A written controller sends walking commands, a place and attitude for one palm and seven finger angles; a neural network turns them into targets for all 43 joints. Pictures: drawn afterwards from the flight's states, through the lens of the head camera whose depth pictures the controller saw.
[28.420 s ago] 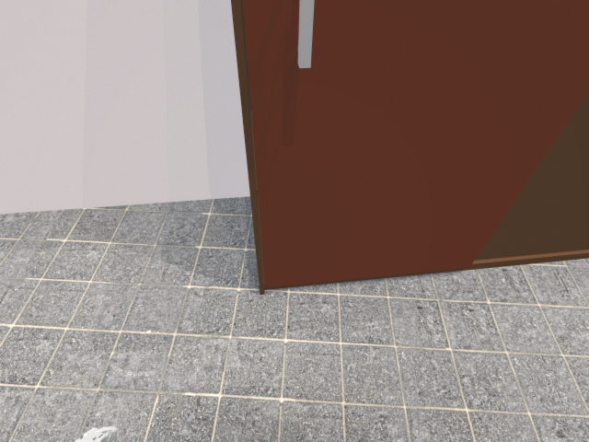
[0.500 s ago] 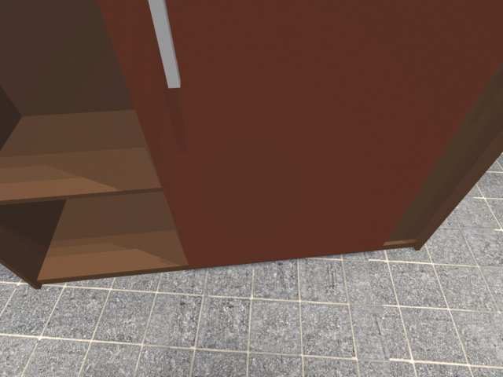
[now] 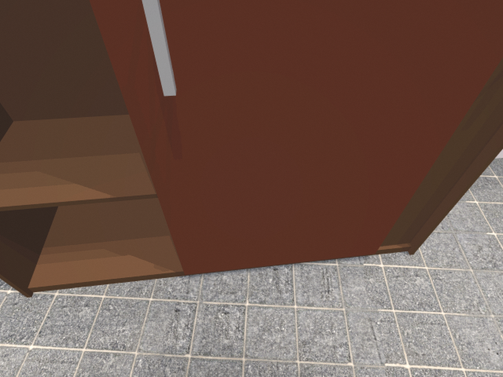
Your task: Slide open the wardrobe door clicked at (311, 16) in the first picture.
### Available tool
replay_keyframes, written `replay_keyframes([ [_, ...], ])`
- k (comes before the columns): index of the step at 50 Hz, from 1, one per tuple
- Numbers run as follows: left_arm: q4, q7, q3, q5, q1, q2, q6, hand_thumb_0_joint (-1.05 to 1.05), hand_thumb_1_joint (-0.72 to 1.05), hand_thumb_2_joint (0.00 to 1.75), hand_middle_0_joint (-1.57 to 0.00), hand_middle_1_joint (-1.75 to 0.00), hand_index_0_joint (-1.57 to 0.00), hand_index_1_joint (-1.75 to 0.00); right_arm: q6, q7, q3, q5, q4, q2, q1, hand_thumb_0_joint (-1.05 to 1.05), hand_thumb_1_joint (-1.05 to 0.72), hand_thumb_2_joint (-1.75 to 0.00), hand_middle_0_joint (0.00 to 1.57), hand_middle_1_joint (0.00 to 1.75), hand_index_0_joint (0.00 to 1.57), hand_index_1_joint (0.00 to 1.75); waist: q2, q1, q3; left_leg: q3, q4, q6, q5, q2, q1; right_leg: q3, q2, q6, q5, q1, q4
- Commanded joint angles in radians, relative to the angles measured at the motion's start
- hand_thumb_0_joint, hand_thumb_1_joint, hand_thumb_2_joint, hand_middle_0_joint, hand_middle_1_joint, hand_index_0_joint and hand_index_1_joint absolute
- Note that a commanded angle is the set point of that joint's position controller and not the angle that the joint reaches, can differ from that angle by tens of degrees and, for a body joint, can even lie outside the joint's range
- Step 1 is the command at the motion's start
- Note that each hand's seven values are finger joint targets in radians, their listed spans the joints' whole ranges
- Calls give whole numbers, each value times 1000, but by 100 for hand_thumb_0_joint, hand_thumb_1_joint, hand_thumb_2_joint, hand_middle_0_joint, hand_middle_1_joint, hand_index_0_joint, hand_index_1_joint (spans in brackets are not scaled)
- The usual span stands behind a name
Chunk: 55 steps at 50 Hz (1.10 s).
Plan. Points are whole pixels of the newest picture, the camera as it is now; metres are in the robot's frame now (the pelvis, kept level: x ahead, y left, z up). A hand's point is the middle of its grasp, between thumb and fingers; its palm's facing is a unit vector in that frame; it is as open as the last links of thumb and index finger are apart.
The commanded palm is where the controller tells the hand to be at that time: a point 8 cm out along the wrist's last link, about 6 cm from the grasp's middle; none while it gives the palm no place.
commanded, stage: look to check the result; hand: left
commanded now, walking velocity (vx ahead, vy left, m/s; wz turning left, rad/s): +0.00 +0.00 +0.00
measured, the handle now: (159, 32) +0.60 +0.19 +0.26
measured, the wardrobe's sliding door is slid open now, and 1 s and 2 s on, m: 0.63 0.63 0.63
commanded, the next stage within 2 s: stand and wait in 0.50 s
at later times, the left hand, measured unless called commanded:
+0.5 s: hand out of the picture +0.09 +0.23 -0.16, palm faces -0.02 -0.95 -0.32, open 7.4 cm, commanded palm none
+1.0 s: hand out of the picture +0.10 +0.21 -0.16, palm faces -0.03 -0.95 -0.32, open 7.4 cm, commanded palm none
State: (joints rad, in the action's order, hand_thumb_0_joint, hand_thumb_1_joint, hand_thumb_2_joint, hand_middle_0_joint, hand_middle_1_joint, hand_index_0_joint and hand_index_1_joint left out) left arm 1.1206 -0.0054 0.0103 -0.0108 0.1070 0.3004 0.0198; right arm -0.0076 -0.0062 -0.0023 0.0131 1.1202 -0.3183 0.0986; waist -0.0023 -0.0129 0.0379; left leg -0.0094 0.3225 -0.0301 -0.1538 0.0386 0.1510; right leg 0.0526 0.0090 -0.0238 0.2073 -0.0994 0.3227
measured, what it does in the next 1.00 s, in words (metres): stands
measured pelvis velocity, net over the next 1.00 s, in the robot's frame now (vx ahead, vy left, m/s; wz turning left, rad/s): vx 0.02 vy -0.02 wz -0.01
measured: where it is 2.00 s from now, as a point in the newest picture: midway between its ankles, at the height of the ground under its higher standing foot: outside the picture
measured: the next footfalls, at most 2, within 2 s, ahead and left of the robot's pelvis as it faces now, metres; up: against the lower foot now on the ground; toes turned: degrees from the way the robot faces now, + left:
none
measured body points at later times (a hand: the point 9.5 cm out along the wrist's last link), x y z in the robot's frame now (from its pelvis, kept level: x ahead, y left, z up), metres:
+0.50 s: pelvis +0.02 -0.01 +0.00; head +0.03 -0.02 +0.45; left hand +0.09 +0.28 -0.13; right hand +0.10 -0.30 -0.14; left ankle +0.01 +0.10 -0.75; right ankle -0.02 -0.10 -0.75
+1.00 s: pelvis +0.02 -0.02 +0.00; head +0.04 -0.03 +0.45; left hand +0.10 +0.26 -0.13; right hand +0.09 -0.31 -0.14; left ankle +0.01 +0.10 -0.75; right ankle -0.02 -0.10 -0.75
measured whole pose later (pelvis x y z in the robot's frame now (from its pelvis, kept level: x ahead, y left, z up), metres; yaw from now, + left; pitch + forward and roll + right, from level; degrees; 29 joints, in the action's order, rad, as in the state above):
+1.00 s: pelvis +0.02 -0.02 +0.00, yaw -1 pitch -1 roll +0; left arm 1.12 0.00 0.01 -0.01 0.11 0.31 0.02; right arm 0.00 -0.01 0.00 0.01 1.13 -0.32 0.11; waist 0.00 -0.01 0.05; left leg -0.01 0.30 0.00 -0.18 0.01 0.10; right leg 0.05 0.04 -0.05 0.22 -0.04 0.28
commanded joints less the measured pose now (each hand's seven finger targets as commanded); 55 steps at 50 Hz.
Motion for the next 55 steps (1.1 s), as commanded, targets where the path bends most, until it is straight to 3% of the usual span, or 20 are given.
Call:
replay_keyframes([
  [1,-50,14,35,2,-28,201,18,0,90,90,-20,-30,-20,-30,-22,-15,-29,2,-54,-197,-38,0,-90,-90,20,30,20,30,-15,7,-82,-131,-40,-5,190,-159,-42,-122,-146,-16,-132,14,-60],
  [9,-44,16,35,1,-23,218,20,0,90,90,-20,-30,-20,-30,-20,-16,-28,-1,-52,-206,-39,0,-90,-90,20,30,20,30,15,6,-98,-126,-34,-4,218,-162,-67,-120,-148,-15,-181,31,-65],
  [25,-46,20,34,3,-27,217,19,0,90,90,-20,-30,-20,-30,-18,-18,-26,-1,-49,-202,-42,0,-90,-90,20,30,20,30,7,6,-80,-113,-34,1,233,-163,-76,-119,-153,-14,-233,42,-69],
  [31,-51,23,36,3,-23,215,21,0,90,90,-20,-30,-20,-30,-20,-21,-27,0,-51,-199,-34,0,-90,-90,20,30,20,30,4,7,-103,-108,-25,3,266,-164,-87,-120,-156,-15,-289,65,-61],
  [55,-49,25,37,5,-19,212,19,0,90,90,-20,-30,-20,-30,-13,-24,-28,-1,-44,-192,-18,0,-90,-90,20,30,20,30,7,4,-76,-92,-27,8,213,-165,-87,-135,-152,-10,-296,55,-79],
])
